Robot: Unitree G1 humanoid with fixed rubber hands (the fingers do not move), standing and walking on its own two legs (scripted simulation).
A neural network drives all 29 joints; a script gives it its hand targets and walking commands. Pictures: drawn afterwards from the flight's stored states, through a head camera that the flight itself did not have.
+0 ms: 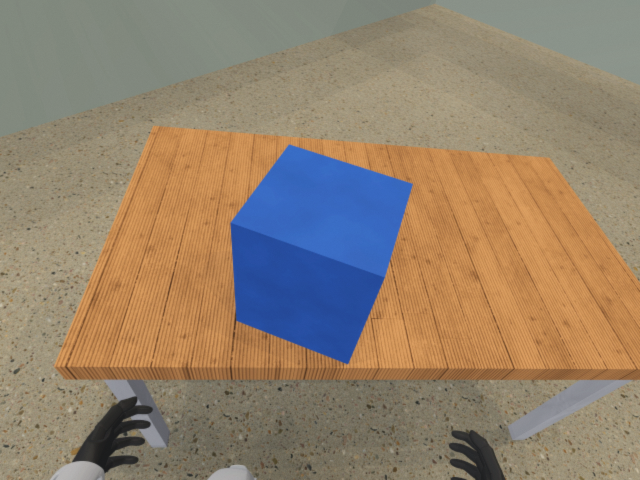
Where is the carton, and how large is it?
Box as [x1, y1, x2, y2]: [230, 144, 412, 363]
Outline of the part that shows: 289,144 230,223 236,320 347,363 384,278 412,184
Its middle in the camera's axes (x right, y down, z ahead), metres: +0.00 +0.02 +0.65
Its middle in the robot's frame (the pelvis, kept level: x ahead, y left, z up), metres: +0.47 +0.00 -0.03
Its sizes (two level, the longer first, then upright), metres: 0.210 0.200 0.250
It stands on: a table, 0.59 m high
